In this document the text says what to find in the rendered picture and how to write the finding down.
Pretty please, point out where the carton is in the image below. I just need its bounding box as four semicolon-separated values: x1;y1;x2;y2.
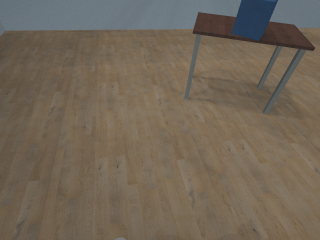
231;0;278;41

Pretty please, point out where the table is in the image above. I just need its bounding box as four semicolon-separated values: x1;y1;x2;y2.
184;12;315;114

